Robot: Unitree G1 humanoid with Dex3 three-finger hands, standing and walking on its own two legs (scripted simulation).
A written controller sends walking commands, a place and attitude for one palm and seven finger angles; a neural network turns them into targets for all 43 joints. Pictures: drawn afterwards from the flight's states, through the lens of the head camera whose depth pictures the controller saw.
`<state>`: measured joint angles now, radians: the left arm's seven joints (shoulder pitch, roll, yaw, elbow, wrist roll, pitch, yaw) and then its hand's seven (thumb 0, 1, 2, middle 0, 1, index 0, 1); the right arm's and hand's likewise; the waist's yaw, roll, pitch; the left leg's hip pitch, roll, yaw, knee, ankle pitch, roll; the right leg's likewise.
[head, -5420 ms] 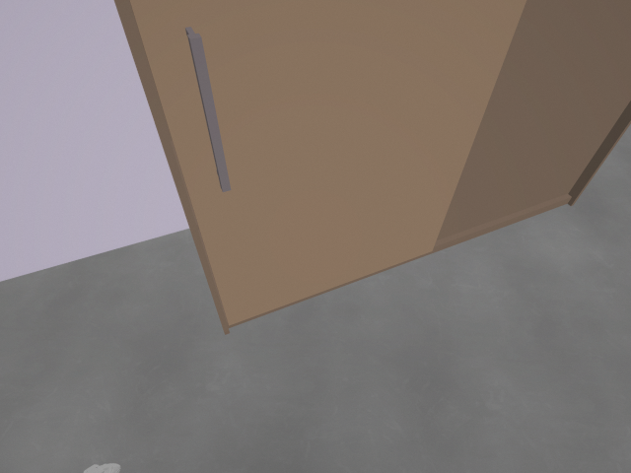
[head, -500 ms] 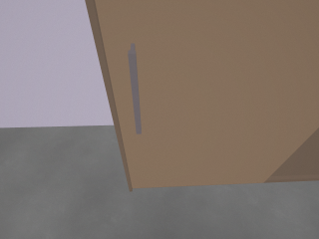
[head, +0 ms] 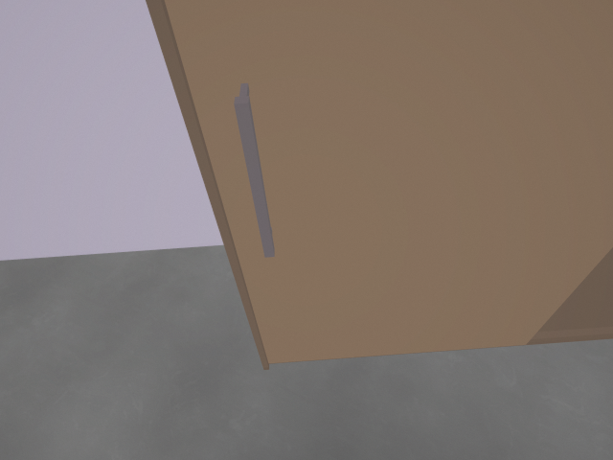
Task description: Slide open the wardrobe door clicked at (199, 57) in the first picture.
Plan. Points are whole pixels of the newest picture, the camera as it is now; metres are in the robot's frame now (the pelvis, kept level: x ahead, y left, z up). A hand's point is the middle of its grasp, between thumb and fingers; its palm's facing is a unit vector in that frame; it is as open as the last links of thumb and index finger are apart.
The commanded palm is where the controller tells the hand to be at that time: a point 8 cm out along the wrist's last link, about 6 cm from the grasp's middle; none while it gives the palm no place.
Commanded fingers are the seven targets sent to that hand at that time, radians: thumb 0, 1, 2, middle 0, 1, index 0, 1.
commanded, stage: look again from close up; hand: left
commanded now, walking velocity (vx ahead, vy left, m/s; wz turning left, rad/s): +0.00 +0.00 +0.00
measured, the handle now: (258, 183) +0.51 +0.11 +0.08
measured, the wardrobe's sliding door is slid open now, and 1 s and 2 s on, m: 0.00 0.00 0.00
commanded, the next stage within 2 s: raise the hand with hooked fingers in 0.80 s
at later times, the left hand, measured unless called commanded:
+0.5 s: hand out of the picture +0.00 +0.14 -0.17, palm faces +0.03 -0.98 -0.20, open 7.4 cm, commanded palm none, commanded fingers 0.00 0.90 0.90 -0.20 -0.30 -0.20 -0.30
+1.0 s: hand out of the picture +0.09 +0.16 -0.11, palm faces +0.23 -0.94 -0.23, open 7.3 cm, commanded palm +0.10 +0.20 -0.06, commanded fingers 0.00 0.76 0.84 -0.21 -0.39 -0.21 -0.39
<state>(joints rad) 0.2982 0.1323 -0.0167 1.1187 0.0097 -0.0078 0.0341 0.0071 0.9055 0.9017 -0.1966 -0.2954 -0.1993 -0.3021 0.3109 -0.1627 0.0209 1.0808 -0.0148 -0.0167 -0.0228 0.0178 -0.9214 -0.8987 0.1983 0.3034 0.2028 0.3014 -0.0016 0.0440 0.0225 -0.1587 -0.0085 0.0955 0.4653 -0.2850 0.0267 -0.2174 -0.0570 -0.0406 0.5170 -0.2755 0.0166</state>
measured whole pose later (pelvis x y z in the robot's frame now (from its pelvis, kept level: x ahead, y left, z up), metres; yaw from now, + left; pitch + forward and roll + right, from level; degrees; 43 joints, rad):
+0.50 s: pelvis +0.01 -0.03 +0.00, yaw +0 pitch -1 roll +1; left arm 0.28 0.15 -0.01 1.12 0.01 -0.02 0.03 0.01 0.91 0.90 -0.20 -0.30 -0.20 -0.30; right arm 0.27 -0.15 0.01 1.13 -0.01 -0.02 -0.03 0.01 -0.91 -0.90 0.20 0.30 0.20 0.30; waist 0.00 0.01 0.04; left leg -0.14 0.04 0.07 0.43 -0.27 -0.02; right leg -0.19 -0.01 -0.07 0.47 -0.27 -0.03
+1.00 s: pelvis +0.00 -0.03 +0.00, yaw +1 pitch -1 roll +0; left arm 0.47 0.16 0.02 0.50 -0.10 -0.01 0.10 0.03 0.93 0.90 -0.20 -0.30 -0.20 -0.31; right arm 0.34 -0.19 0.00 0.97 0.03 -0.15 -0.07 0.02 -0.92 -0.90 0.20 0.30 0.20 0.30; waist 0.01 0.03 0.02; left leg -0.18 0.05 0.06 0.47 -0.28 -0.03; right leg -0.22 0.00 -0.08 0.50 -0.27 -0.04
